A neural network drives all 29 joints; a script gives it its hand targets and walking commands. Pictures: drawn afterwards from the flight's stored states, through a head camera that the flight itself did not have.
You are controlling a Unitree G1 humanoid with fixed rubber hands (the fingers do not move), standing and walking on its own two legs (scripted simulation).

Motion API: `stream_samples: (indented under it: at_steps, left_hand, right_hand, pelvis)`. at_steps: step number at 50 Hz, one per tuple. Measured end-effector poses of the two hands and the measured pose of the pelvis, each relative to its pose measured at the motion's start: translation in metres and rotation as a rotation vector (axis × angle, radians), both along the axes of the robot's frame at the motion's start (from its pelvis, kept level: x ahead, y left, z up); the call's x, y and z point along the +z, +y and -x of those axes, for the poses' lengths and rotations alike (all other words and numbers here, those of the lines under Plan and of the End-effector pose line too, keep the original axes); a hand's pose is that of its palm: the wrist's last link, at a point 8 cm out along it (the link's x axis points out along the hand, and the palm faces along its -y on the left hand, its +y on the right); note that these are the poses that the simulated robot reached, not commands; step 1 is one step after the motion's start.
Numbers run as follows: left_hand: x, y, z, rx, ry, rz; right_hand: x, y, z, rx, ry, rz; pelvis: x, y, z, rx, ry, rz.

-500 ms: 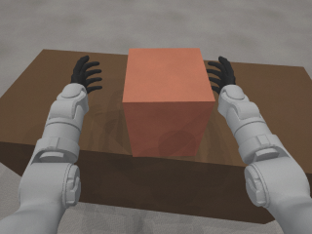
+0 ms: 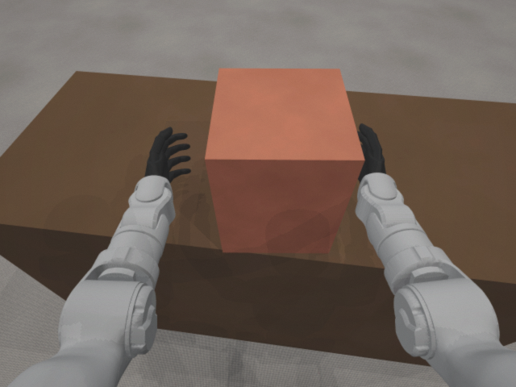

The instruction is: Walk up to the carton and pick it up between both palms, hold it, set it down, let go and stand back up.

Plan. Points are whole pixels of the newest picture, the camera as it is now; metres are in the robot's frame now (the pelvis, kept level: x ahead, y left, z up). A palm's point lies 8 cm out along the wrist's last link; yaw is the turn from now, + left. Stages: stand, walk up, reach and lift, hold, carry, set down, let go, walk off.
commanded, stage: reach and lift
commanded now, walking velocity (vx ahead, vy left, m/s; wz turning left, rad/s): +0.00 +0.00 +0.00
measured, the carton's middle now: (277, 166) +0.48 +0.00 +0.06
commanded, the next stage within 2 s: none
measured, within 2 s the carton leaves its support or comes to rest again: neither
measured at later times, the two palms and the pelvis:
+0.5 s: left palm (179, 176) +0.43 +0.16 +0.09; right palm (362, 178) +0.43 -0.14 +0.09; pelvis -0.01 +0.01 +0.00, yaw -1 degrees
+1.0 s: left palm (177, 180) +0.42 +0.16 +0.09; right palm (360, 185) +0.42 -0.13 +0.09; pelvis +0.02 +0.00 +0.01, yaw +0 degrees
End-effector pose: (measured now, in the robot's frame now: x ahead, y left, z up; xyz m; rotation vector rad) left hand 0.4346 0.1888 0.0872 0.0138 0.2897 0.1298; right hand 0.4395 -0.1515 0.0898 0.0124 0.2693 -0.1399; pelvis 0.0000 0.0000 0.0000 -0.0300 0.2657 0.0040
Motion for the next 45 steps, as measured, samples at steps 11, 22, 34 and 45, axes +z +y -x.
stream_samples:
  at_steps: [11, 22, 34, 45]
  left_hand:
    - [0.011, -0.012, -0.001, -0.023, -0.031, 0.005]
    - [0.006, -0.034, 0.003, -0.041, -0.031, 0.015]
    - [0.007, -0.032, 0.01, -0.032, -0.054, -0.005]
    - [0.005, -0.031, 0.012, -0.026, -0.038, 0.01]
  right_hand:
    - [0.007, 0.006, 0.002, -0.005, -0.014, 0.001]
    - [0.003, 0.015, 0.01, -0.014, -0.029, -0.004]
    - [0.003, 0.02, 0.023, -0.023, -0.086, 0.05]
    - [0.001, 0.022, 0.025, -0.019, -0.094, 0.073]
  pelvis:
    - [0.0, 0.001, 0.008, 0.0, -0.002, -0.006]
    - [0.003, 0.004, 0.014, -0.012, -0.021, -0.01]
    - [0.012, 0.006, 0.005, -0.008, -0.111, -0.02]
    - [0.013, 0.006, -0.011, -0.004, -0.18, -0.02]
